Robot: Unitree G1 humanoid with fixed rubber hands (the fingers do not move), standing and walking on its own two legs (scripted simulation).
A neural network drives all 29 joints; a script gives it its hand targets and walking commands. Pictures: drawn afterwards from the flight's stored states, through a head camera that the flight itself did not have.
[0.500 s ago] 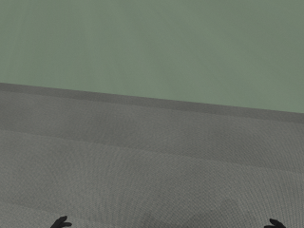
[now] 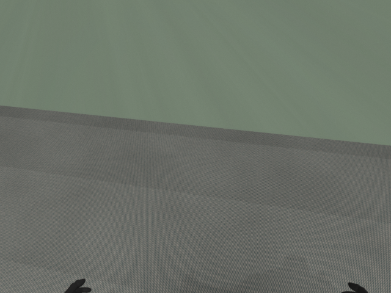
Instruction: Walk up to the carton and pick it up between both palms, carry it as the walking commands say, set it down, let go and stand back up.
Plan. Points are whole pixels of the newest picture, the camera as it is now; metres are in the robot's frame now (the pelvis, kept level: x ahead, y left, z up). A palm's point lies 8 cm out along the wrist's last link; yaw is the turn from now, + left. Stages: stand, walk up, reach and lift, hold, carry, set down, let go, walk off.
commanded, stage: stand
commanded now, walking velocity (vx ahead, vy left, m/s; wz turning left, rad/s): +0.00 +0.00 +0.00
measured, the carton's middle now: out of the picture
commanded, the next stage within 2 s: walk up in 0.54 s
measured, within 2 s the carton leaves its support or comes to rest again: neither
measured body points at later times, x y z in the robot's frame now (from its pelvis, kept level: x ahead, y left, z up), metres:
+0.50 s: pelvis +0.01 +0.00 +0.00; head +0.01 +0.00 +0.45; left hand +0.12 +0.32 -0.11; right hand +0.11 -0.32 -0.11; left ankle +0.00 +0.12 -0.75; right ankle +0.00 -0.12 -0.75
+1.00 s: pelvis -0.01 -0.03 -0.01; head +0.04 -0.05 +0.44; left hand +0.02 +0.27 -0.13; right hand +0.11 -0.30 -0.16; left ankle -0.04 +0.10 -0.69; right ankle +0.02 -0.15 -0.75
